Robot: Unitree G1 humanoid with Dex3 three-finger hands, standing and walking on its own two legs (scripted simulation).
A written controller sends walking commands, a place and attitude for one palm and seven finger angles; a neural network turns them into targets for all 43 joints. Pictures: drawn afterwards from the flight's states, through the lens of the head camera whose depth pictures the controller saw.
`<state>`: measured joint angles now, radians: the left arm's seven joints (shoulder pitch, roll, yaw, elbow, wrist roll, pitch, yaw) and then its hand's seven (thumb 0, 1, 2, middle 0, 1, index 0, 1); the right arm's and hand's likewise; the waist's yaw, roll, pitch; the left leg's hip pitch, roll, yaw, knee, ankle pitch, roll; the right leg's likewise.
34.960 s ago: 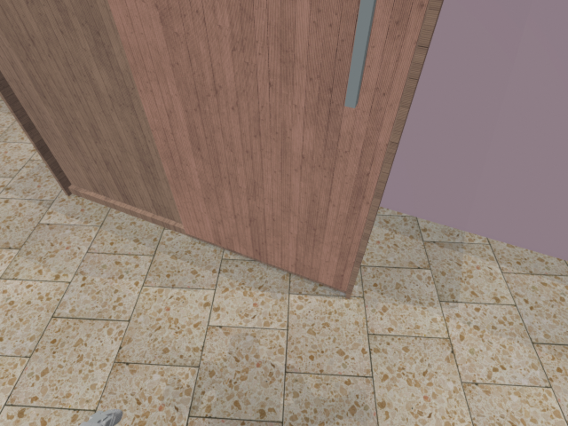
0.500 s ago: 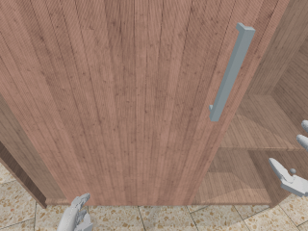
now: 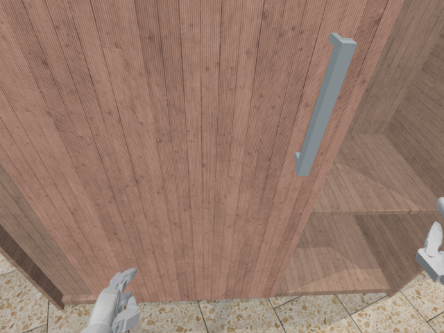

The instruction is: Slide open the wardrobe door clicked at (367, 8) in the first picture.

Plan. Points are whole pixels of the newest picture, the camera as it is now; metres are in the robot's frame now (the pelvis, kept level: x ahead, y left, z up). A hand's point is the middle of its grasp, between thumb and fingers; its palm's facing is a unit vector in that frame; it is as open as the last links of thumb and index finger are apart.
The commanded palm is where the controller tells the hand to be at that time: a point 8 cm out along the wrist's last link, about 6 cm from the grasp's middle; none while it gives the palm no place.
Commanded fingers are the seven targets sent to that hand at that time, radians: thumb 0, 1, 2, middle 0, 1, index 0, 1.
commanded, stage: draw the hand back to the body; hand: right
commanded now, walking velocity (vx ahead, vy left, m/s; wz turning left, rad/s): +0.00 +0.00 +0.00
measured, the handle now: (316, 113) +0.43 -0.18 +0.22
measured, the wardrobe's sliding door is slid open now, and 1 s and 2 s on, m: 0.55 0.55 0.55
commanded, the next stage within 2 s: step back with the hand held close in 0.04 s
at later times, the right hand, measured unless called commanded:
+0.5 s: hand (417, 258) +0.18 -0.26 +0.15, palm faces +0.35 +0.81 -0.47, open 7.4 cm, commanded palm +0.12 -0.31 +0.17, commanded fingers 0.00 -0.90 -0.90 0.20 0.30 0.20 0.30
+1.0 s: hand out of the picture +0.12 -0.29 +0.16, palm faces +0.47 +0.75 -0.46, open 7.4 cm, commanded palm +0.04 -0.33 +0.17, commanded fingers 0.00 -0.90 -0.90 0.20 0.30 0.20 0.30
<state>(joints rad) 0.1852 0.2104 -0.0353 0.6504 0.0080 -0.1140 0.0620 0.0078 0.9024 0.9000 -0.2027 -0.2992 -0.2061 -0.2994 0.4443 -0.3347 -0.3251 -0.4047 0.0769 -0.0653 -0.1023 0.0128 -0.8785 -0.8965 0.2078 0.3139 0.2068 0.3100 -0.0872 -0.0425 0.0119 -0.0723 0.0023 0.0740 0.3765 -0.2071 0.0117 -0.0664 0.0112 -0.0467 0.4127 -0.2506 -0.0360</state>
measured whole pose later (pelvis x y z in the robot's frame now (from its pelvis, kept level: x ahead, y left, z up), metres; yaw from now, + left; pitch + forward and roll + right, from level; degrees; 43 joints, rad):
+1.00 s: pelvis -0.08 -0.02 -0.02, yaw -2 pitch +0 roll +2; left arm 0.27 0.21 0.00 0.57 0.01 -0.12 0.07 0.01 0.90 0.90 -0.20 -0.30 -0.21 -0.30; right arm 0.47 -0.41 -0.45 -0.49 -0.01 -0.28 -0.13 0.01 -0.89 -0.90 0.21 0.31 0.21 0.30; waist 0.01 0.01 0.01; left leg -0.37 -0.04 -0.02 0.64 -0.23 -0.02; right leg -0.43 0.03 -0.02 0.64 -0.22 -0.08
